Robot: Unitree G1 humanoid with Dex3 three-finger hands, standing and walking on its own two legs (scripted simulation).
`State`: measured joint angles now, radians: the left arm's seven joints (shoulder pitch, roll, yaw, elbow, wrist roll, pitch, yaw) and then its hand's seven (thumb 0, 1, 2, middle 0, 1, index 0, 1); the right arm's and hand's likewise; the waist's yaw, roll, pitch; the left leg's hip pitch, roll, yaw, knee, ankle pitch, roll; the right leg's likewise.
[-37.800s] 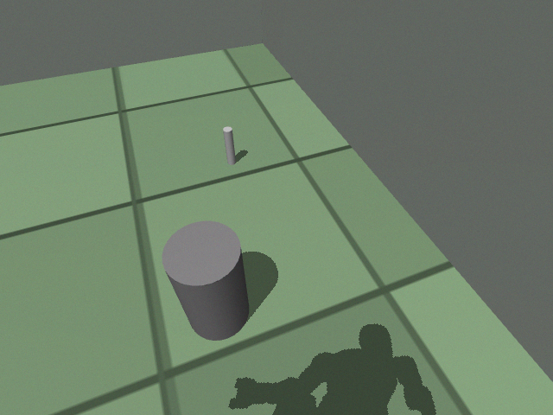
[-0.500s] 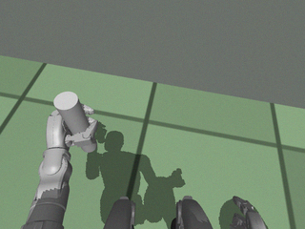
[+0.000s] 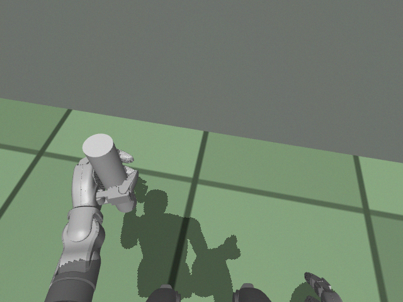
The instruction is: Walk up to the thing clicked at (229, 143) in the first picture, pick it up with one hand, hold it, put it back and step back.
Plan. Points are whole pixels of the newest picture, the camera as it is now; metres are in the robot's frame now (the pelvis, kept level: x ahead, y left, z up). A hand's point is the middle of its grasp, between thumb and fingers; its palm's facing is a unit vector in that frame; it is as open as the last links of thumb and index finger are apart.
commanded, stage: lift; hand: left
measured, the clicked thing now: (115, 179) +0.35 +0.19 +0.03
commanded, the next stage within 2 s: hold in 0.36 s
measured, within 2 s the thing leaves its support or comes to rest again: neither
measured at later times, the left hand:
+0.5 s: hand (122, 170) +0.35 +0.17 +0.06, palm faces +0.14 -0.99 -0.02, open 6.0 cm
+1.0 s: hand (119, 168) +0.35 +0.17 +0.08, palm faces +0.14 -0.99 -0.02, open 6.0 cm
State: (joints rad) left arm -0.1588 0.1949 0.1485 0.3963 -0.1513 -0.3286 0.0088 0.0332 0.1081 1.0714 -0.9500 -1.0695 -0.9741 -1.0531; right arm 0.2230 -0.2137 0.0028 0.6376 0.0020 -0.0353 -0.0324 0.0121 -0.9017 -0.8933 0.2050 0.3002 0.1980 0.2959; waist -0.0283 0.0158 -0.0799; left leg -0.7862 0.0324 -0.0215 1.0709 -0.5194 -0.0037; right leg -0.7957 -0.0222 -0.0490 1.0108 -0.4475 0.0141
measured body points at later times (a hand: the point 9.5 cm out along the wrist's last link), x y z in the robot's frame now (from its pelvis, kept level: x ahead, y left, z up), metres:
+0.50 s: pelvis +0.01 +0.00 +0.02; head +0.07 +0.00 +0.47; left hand +0.34 +0.22 +0.07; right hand +0.14 -0.25 -0.09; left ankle +0.00 +0.12 -0.67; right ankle +0.03 -0.13 -0.67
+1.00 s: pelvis +0.01 +0.00 +0.03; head +0.06 +0.00 +0.48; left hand +0.33 +0.22 +0.09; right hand +0.14 -0.24 -0.08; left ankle +0.00 +0.12 -0.67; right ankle +0.03 -0.13 -0.67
